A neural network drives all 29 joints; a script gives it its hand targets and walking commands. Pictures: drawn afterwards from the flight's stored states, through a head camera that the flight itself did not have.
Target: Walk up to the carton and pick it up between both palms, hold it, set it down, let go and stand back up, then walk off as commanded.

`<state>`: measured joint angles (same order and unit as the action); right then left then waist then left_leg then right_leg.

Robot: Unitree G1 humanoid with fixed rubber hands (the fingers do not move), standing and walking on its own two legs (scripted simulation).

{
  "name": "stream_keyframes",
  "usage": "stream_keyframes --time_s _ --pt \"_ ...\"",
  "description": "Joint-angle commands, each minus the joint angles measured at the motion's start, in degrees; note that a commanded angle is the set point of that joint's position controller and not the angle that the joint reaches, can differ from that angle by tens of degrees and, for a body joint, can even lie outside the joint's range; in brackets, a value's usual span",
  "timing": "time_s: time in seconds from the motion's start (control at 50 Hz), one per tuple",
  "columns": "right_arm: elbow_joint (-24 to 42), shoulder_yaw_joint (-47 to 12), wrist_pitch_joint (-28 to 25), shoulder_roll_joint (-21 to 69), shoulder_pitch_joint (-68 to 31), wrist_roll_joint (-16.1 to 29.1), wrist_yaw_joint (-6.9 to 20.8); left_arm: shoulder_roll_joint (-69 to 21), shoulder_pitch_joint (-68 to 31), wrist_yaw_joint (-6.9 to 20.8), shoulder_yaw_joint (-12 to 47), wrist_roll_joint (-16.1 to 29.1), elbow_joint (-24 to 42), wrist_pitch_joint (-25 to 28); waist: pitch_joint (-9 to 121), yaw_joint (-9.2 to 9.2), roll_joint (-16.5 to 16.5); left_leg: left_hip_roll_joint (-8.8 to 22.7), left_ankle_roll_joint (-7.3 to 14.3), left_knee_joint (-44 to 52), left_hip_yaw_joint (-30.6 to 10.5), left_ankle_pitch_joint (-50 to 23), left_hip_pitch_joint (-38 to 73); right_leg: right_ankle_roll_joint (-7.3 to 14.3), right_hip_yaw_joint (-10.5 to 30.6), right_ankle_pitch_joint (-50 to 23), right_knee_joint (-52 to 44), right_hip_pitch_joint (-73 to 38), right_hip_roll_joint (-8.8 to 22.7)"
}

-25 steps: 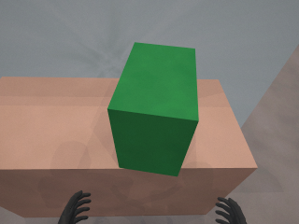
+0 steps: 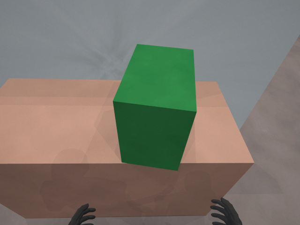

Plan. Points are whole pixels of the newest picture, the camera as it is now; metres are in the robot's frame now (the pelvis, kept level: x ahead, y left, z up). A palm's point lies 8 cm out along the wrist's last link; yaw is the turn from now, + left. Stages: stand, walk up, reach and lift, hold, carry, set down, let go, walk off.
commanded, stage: set down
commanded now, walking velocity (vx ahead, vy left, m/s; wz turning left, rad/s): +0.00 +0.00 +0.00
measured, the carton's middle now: (157, 106) +0.49 +0.00 +0.04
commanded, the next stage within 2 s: let go in 0.06 s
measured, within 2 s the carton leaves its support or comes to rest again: neither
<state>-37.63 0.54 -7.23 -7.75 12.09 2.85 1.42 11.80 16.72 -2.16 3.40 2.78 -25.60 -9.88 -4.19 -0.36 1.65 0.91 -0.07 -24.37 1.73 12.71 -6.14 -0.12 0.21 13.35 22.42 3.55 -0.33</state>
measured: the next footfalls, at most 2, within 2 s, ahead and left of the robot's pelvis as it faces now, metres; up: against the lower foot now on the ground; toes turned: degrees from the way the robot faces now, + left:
none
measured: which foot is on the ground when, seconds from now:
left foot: down 0.00-1.00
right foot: down 0.00-1.00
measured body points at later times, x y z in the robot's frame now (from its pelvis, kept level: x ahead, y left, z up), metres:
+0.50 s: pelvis +0.02 +0.00 +0.00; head +0.03 +0.01 +0.45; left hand +0.17 +0.22 -0.10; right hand +0.18 -0.21 -0.09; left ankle +0.01 +0.11 -0.74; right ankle +0.00 -0.12 -0.74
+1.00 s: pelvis +0.02 +0.00 +0.00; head +0.04 +0.01 +0.45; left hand +0.11 +0.28 -0.12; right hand +0.16 -0.27 -0.10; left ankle +0.01 +0.11 -0.74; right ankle +0.00 -0.12 -0.74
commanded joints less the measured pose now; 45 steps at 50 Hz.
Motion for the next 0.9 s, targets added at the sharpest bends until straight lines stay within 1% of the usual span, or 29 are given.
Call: stream_keyframes --time_s 0.0,0.04,0.1,0.14,0.16,0.22,0.24,0.3,0.32,0.34,0.38,0.42,0.44,0.48,0.5,0.52,0.56,0.6,0.64,0.66,0.7,0.72,0.74,0.76,0.8,0.82,0.84,0.86,0.88 --pt "-1.2 7.2 -1.6 -10.3 -9.0 -6.8 1.6 6.1 -14.2 -2.4 -2.1 -2.0 6.0 2.7 0.7 1.16 -7.0 0.6 -3.6 7.7 2.5 0.3 2.4 3.1 -2.6 1.4 -4.3 8.9 -0.8" --pt "-0.8 7.6 -2.0 -10.2 -9.7 -7.7 1.0 5.3 -13.1 -1.6 -3.0 -1.8 4.3 2.4 1.0 0.99 -3.5 0.3 -3.3 6.9 2.7 -2.0 3.2 2.9 -2.6 -0.4 -4.7 8.8 -0.9" --pt "-0.5 8.6 -3.2 -9.6 -8.8 -7.3 0.3 6.9 -13.6 -1.3 -3.6 -1.8 7.3 3.3 3.1 0.96 -3.7 0.1 -3.1 5.5 2.4 -4.3 4.6 2.5 -2.3 -2.3 -4.7 8.4 -0.8" --pt "-0.1 7.5 -3.8 -10.6 -9.4 -6.5 0.9 5.9 -13.4 -1.3 -3.6 -2.5 6.9 3.2 3.2 0.61 -5.9 0.0 -3.4 5.1 2.9 -6.5 3.5 2.6 -2.3 -3.5 -4.5 8.7 -0.8" --pt "1.7 6.9 -4.4 -9.2 -9.5 -6.6 0.4 6.5 -13.4 -0.8 -3.3 -1.4 6.1 4.2 4.5 1.18 -3.3 0.3 -3.0 4.7 2.6 -8.3 2.3 2.2 -2.3 -6.1 -4.0 7.4 -0.4" --pt "1.1 7.3 -5.7 -10.0 -8.0 -6.1 0.1 6.4 -11.7 -0.4 -3.8 -1.7 6.9 4.5 6.7 1.28 -4.9 0.5 -3.2 3.4 2.0 -12.0 5.7 2.2 -2.3 -9.0 -3.6 7.5 -1.2" --pt "-2.9 7.3 -5.3 -12.2 -8.7 -5.8 1.0 5.4 -11.6 -0.8 -2.9 -2.5 5.6 4.2 5.1 1.91 -7.4 0.3 -3.5 3.6 2.1 -11.9 6.4 2.5 -2.3 -7.6 -4.2 8.9 -1.5" --pt "0.6 6.6 -6.2 -10.0 -8.1 -6.1 0.0 5.4 -10.5 -0.1 -4.2 -2.4 5.2 4.9 6.3 1.20 -4.2 0.8 -3.3 3.0 1.7 -15.4 6.1 2.3 -2.5 -10.5 -3.6 6.8 -1.5" --pt "0.0 6.8 -6.6 -10.7 -7.6 -5.8 0.0 6.2 -9.8 0.0 -4.1 -2.9 6.0 5.3 6.1 1.13 -6.6 1.2 -3.6 2.2 1.5 -17.7 6.2 2.4 -2.3 -12.6 -4.0 7.5 -1.5" --pt "0.3 6.4 -7.0 -10.2 -8.0 -5.6 -0.4 6.1 -11.3 0.5 -2.9 -2.4 4.9 5.7 6.0 1.86 -4.3 1.6 -3.3 1.6 1.8 -17.8 6.7 1.9 -2.3 -13.3 -4.1 8.6 -0.9" --pt "-1.6 6.6 -7.5 -10.4 -8.3 -5.7 -0.6 5.4 -9.9 0.6 -3.1 -2.1 4.9 5.9 7.2 2.06 -4.3 1.3 -3.3 0.8 1.2 -18.8 7.8 1.7 -2.4 -14.8 -4.1 7.7 -1.3" --pt "-3.2 6.6 -7.6 -11.6 -7.6 -5.6 0.1 5.1 -9.6 0.5 -3.7 -3.9 4.1 6.3 7.0 1.40 -8.3 1.4 -4.3 1.1 1.2 -23.4 8.5 2.1 -2.6 -14.7 -3.7 7.7 -1.7" --pt "-0.4 6.1 -8.5 -10.5 -8.9 -4.9 -0.5 5.9 -9.3 0.7 -2.8 -1.9 6.1 6.7 8.5 1.28 -6.2 1.4 -4.0 0.8 0.8 -24.3 9.9 1.9 -2.2 -15.0 -4.2 8.2 -1.7" --pt "-2.8 5.7 -7.9 -10.8 -7.8 -4.5 -0.7 4.6 -9.8 0.9 -3.2 -3.3 4.5 5.7 6.8 2.23 -6.9 0.8 -3.7 1.0 1.0 -21.5 10.6 1.6 -2.0 -14.5 -4.9 8.5 -1.8" --pt "-4.0 5.3 -2.3 -21.6 -2.3 -6.2 -1.7 17.6 -4.0 0.3 -9.1 -6.1 -1.2 8.8 6.3 -0.87 -7.6 4.5 0.3 -0.4 -3.5 -25.7 -1.7 0.8 2.7 -14.2 2.4 4.5 4.5" --pt "-3.7 5.4 0.1 -20.2 -2.3 -5.6 -1.9 16.3 -1.3 0.6 -8.5 -5.2 -2.5 9.4 5.1 -0.56 -7.4 4.6 1.3 0.8 -5.0 -20.6 -4.5 0.6 3.2 -10.8 1.4 3.4 4.0" --pt "-1.7 5.4 1.2 -19.1 -3.7 -5.6 -2.0 16.3 -3.8 0.3 -9.3 -5.9 -3.1 9.9 5.9 -0.13 -3.1 4.0 1.8 1.0 -4.5 -10.5 -4.6 0.6 3.9 -8.2 -0.1 3.8 4.9" --pt "-2.4 5.1 2.7 -19.2 -3.4 -4.9 -1.9 15.8 -3.0 1.0 -9.6 -5.4 -4.1 11.2 13.0 -0.92 -1.2 4.3 2.5 1.4 -4.7 -11.9 -0.3 1.4 3.4 -10.7 0.4 1.1 5.3" --pt "-1.9 4.3 2.2 -19.2 -4.0 -5.8 -2.0 15.5 -4.0 1.1 -8.7 -5.1 -5.4 11.4 8.9 -0.27 -6.5 3.8 2.4 0.6 -3.4 -14.2 -2.6 1.9 5.2 -16.0 0.2 1.9 6.5" --pt "-2.5 4.4 1.9 -19.4 -3.0 -5.2 -1.5 16.3 -4.4 1.2 -9.5 -5.1 -6.3 11.5 12.7 0.19 -4.4 4.7 2.5 0.6 -4.3 -16.1 -0.6 2.2 4.7 -18.3 0.5 -0.2 6.6" --pt "-2.8 4.3 2.1 -20.4 -6.5 -5.7 -1.7 14.5 -5.1 1.4 -9.1 -4.6 -6.9 11.1 11.6 -0.99 -7.0 5.0 2.4 -0.5 -3.1 -21.1 0.9 2.0 4.3 -20.7 1.2 2.5 5.9" --pt "-3.2 4.1 2.7 -20.2 -3.0 -5.4 -1.8 15.5 -3.6 1.7 -9.3 -4.7 -8.4 11.6 11.8 0.11 -5.7 4.7 2.5 0.7 -4.3 -21.5 0.4 2.1 3.7 -18.5 1.8 1.4 5.7" --pt "-3.2 3.9 3.0 -20.2 -5.1 -5.3 -2.1 15.6 -5.9 1.4 -9.7 -5.0 -9.1 11.1 11.1 -0.28 -7.0 5.2 2.5 0.8 -4.2 -22.5 0.9 2.2 3.2 -18.6 1.5 2.7 5.5" --pt "-3.1 3.7 3.3 -20.9 -5.4 -5.2 -2.1 16.4 -3.3 1.8 -9.6 -4.1 -10.1 11.5 10.8 -1.21 -4.5 6.0 3.1 1.7 -6.9 -18.7 1.3 1.8 3.6 -14.7 1.4 3.0 5.3" --pt "-2.4 3.6 3.5 -21.2 -5.6 -5.5 -2.2 16.8 -4.2 2.2 -9.8 -5.0 -11.1 11.9 11.4 -1.11 -7.8 6.0 2.9 2.1 -6.4 -15.4 0.1 1.7 3.4 -13.5 0.3 0.7 6.0" --pt "-3.5 3.2 3.6 -21.6 -3.9 -4.7 -2.2 17.3 -3.6 2.3 -9.6 -4.7 -11.7 11.6 10.9 -0.28 -7.2 5.4 2.2 1.9 -5.2 -16.0 0.1 2.1 4.1 -14.6 0.0 0.5 5.4" --pt "-3.6 3.1 3.6 -21.5 -4.7 -5.3 -2.7 16.7 -3.8 2.5 -9.7 -4.6 -12.8 11.6 9.8 -0.73 -6.3 6.0 3.3 2.5 -6.8 -16.8 -1.7 2.2 3.4 -14.8 0.4 1.0 5.4" --pt "-4.0 2.6 3.7 -20.4 -2.9 -4.6 -2.4 17.6 -4.6 2.7 -9.6 -5.4 -13.2 11.8 10.0 0.90 -5.8 5.5 2.5 2.8 -5.4 -16.2 -0.8 2.4 3.5 -17.4 -0.4 0.5 6.0" --pt "-4.0 2.8 3.6 -21.7 -4.1 -4.8 -2.5 16.7 -5.1 2.5 -9.4 -5.0 -13.3 11.7 9.9 0.31 -9.1 5.7 2.7 2.3 -5.5 -18.0 0.9 2.1 3.6 -17.8 -0.6 1.4 6.0"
